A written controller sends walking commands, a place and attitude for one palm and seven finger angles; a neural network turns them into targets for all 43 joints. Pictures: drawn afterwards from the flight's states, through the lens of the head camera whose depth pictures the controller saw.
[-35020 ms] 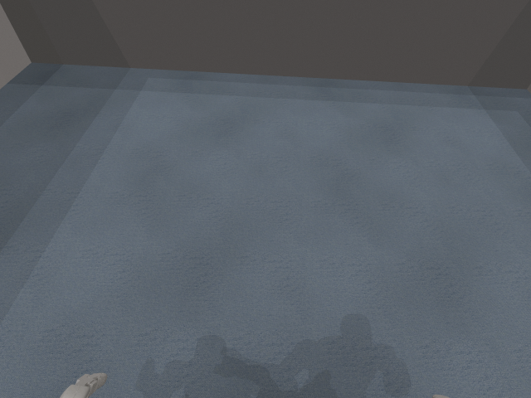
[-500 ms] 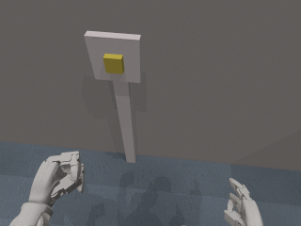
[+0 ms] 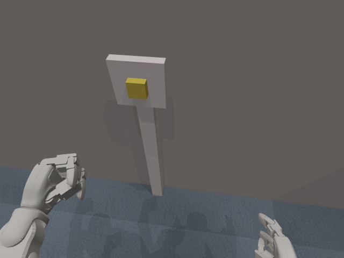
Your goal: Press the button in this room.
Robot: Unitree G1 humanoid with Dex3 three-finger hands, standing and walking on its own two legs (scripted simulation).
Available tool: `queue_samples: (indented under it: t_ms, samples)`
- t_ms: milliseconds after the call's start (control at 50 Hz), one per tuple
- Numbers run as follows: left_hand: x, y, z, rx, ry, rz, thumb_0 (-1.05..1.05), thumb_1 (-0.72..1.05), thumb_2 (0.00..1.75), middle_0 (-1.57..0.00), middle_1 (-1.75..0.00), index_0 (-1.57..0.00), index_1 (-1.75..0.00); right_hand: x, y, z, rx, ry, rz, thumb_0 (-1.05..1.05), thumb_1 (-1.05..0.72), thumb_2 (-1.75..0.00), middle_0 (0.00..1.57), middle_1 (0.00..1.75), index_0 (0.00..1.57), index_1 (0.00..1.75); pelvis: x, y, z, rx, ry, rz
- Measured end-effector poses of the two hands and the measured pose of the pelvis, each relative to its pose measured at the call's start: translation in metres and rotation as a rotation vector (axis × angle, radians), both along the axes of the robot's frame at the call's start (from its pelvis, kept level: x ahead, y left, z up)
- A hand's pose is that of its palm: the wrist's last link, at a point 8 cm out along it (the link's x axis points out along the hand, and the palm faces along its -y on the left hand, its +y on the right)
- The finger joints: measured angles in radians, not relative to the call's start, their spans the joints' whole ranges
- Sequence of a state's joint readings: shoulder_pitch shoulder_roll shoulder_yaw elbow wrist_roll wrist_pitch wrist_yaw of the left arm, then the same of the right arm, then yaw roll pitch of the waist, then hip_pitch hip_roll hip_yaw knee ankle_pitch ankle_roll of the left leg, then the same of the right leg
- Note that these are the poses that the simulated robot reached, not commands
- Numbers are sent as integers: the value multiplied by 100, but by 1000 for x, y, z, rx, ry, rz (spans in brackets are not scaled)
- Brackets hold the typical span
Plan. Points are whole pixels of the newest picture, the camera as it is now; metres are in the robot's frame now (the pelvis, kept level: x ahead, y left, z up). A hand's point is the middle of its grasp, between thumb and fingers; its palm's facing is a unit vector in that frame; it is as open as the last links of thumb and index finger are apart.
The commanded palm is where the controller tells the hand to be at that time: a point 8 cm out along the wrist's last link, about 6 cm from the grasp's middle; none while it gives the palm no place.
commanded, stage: raise the hand and make a fist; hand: left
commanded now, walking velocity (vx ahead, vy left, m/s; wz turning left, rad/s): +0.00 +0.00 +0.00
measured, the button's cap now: (137, 88) +0.55 +0.15 +0.10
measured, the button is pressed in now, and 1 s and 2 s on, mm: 0 0 0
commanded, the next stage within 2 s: aim a knuckle at the button in 0.32 s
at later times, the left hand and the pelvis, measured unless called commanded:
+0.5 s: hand (78, 197) +0.22 +0.20 +0.09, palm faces -0.04 -1.00 -0.06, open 3.1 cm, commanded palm +0.21 +0.25 +0.10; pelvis -0.02 +0.00 +0.00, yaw +0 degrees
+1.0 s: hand (113, 156) +0.32 +0.16 +0.08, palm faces -0.06 -1.00 -0.06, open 3.1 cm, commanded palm +0.30 +0.22 +0.08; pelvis -0.02 -0.01 +0.00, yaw -1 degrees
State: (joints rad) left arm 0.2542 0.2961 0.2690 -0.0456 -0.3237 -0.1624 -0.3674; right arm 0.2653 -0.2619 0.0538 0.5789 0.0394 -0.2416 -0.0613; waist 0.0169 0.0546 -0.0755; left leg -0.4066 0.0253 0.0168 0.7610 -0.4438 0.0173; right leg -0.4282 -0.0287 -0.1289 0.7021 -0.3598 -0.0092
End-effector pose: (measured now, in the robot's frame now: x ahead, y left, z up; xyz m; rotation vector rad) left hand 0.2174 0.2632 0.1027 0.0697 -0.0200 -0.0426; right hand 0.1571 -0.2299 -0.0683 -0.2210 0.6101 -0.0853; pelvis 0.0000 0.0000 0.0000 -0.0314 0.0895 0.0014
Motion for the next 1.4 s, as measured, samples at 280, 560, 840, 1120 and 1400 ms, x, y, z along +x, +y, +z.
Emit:
queue_samples:
  t_ms: [280, 560, 840, 1120, 1400]
  samples:
    - [-16, -4, -2, -12, -23, 30, 2, 90, 90, -130, -150, -129, -150, -12, -6, 10, -19, -25, -7, 1, -90, -90, 20, 30, 20, 30, -10, -1, 3, 5, -25, -9]
    - [-12, -5, -5, -18, -8, 24, 2, 90, 90, -130, -150, -130, -150, -18, 4, 4, 1, -29, 9, 1, -90, -90, 20, 30, 20, 30, -22, 0, 3, 8, -42, 2]
    - [61, -41, -9, -25, 14, -36, 2, 90, 90, -130, -150, -129, -150, -42, -13, -8, 4, 58, -71, 1, -90, -90, 20, 30, 20, 30, -19, -4, 3, 27, -5, -27]
    - [102, -56, -21, -20, 32, -30, 2, 90, 90, -130, -150, -130, -150, -61, -32, -24, -12, 198, -105, 1, -90, -90, 20, 30, 20, 30, -18, -13, 2, 32, 22, -26]
    - [157, -68, -22, -34, 55, -37, 1, 90, 90, -130, -150, -129, -150, -96, -41, -37, -9, 334, -162, 1, -90, -90, 20, 30, 20, 30, -20, -15, -2, 34, 66, -35]
